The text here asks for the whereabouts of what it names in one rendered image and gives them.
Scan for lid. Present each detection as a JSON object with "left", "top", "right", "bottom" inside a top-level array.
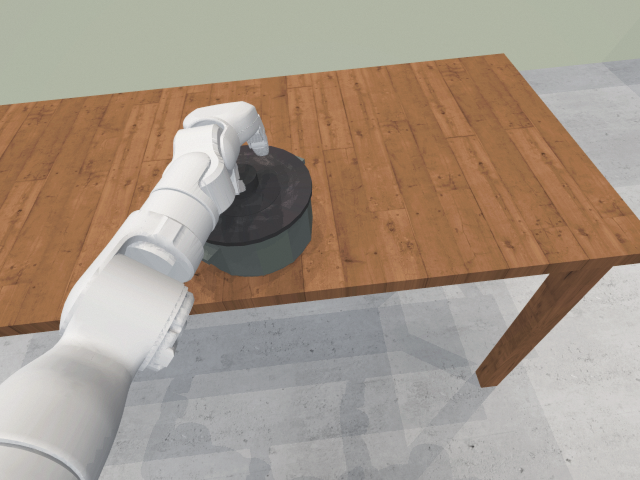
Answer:
[{"left": 206, "top": 145, "right": 312, "bottom": 246}]

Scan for left robot hand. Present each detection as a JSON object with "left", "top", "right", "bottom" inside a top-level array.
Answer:
[{"left": 183, "top": 101, "right": 269, "bottom": 195}]

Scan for table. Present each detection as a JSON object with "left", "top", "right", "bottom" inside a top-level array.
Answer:
[{"left": 0, "top": 53, "right": 640, "bottom": 388}]

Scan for knob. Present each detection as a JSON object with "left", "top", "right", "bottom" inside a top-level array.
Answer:
[{"left": 235, "top": 164, "right": 259, "bottom": 196}]

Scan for pot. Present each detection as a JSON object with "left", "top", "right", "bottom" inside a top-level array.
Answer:
[{"left": 202, "top": 156, "right": 313, "bottom": 277}]

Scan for robot left upper arm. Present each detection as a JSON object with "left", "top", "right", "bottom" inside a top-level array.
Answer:
[{"left": 0, "top": 253, "right": 195, "bottom": 480}]

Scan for robot left forearm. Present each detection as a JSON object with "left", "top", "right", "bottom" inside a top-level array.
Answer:
[{"left": 59, "top": 116, "right": 240, "bottom": 336}]

